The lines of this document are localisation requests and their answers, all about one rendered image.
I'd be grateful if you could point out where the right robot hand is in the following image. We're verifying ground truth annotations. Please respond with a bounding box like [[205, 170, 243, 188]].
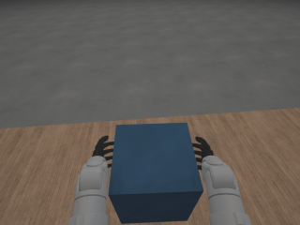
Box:
[[192, 136, 214, 170]]

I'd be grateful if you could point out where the robot right forearm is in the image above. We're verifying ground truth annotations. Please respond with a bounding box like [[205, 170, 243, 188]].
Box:
[[202, 156, 252, 225]]

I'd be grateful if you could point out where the carton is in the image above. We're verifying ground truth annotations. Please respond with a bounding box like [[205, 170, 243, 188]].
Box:
[[108, 122, 203, 224]]

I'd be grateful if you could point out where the left robot hand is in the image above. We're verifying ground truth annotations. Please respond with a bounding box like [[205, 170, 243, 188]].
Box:
[[92, 135, 114, 168]]

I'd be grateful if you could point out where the robot left forearm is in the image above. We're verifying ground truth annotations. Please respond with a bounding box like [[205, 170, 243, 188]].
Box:
[[67, 156, 109, 225]]

